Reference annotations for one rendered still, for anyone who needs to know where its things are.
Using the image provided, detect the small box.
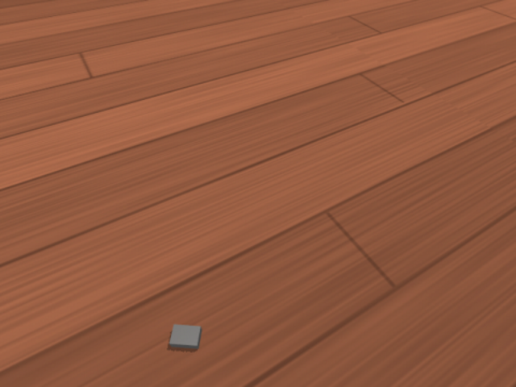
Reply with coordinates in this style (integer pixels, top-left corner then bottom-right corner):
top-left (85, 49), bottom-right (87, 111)
top-left (169, 324), bottom-right (202, 349)

